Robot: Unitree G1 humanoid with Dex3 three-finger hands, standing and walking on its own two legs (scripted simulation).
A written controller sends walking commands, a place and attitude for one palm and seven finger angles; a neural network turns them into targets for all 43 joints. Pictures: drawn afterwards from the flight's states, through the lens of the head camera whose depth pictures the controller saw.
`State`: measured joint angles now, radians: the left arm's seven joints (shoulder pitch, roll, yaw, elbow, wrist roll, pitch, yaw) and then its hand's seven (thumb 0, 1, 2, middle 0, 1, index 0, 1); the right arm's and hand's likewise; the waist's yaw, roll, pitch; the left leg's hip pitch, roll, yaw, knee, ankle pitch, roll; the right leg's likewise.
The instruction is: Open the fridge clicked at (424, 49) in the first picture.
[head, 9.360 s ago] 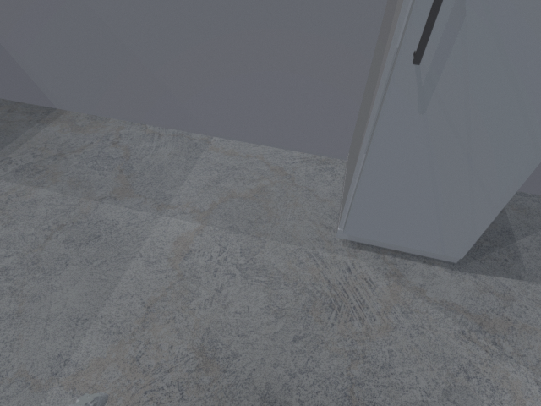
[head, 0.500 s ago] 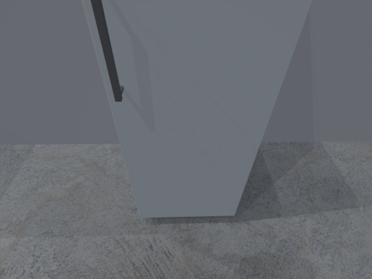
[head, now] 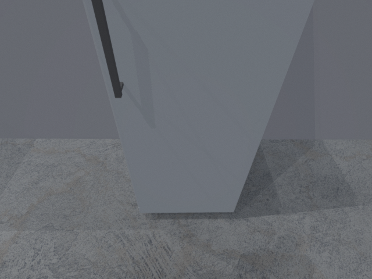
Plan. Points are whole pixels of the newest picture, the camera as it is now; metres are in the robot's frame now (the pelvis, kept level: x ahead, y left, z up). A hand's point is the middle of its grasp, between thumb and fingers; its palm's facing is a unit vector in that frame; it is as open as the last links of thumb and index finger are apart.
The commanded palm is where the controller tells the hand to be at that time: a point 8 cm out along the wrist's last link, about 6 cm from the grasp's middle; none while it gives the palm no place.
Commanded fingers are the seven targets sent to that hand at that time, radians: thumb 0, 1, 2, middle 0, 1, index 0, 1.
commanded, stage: look again from close up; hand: left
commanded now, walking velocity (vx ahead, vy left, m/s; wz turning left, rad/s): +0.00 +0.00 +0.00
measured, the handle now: (109, 42) +0.55 +0.23 +0.25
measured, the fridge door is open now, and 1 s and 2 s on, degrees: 0 0 0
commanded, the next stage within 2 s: none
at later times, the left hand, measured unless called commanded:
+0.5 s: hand out of the picture -0.01 +0.15 -0.18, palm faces +0.05 -0.99 -0.15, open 7.3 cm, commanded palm none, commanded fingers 0.00 0.90 0.90 -0.20 -0.30 -0.20 -0.30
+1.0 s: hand out of the picture -0.02 +0.15 -0.18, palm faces +0.07 -0.99 -0.14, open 7.3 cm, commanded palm none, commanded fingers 0.00 0.90 0.90 -0.20 -0.30 -0.20 -0.30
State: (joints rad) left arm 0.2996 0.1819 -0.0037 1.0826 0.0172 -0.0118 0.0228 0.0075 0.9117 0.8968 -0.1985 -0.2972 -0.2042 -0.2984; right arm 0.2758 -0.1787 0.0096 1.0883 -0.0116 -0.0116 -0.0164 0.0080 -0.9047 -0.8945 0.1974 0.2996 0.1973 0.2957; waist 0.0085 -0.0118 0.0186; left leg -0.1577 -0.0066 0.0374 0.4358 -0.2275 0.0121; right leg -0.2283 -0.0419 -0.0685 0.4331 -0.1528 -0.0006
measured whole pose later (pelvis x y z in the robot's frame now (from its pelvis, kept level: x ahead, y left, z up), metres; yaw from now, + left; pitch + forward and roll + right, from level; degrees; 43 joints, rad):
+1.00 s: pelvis +0.00 +0.00 +0.00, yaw +0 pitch -2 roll +0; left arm 0.37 0.12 0.01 1.08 0.02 -0.01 0.03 0.01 0.91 0.90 -0.20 -0.30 -0.20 -0.30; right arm 0.34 -0.09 0.00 1.10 -0.01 -0.01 -0.03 0.01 -0.91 -0.89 0.20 0.30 0.20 0.30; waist 0.01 -0.02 0.02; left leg -0.19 0.00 0.04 0.47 -0.24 0.01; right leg -0.26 -0.04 -0.07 0.45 -0.16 0.00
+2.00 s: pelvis +0.02 +0.00 +0.00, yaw -1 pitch -2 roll +0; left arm 0.34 0.11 0.01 1.09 0.02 -0.02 0.03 0.01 0.91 0.90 -0.20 -0.30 -0.20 -0.30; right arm 0.33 -0.09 0.01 1.12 -0.01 -0.02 -0.03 0.01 -0.91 -0.89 0.20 0.30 0.20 0.30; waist 0.01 -0.02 0.03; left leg -0.15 0.01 0.04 0.44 -0.25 0.01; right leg -0.23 -0.03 -0.06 0.45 -0.18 -0.01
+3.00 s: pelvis +0.02 -0.01 +0.00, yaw -1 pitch -2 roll +0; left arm 0.33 0.12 0.01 1.09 0.02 -0.02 0.03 0.01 0.91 0.90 -0.20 -0.30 -0.20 -0.30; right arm 0.32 -0.10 0.01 1.12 -0.01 -0.02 -0.03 0.01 -0.91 -0.89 0.20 0.30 0.20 0.30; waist 0.02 -0.02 0.03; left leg -0.15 0.02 0.04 0.45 -0.27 -0.01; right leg -0.23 -0.02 -0.07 0.45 -0.20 -0.02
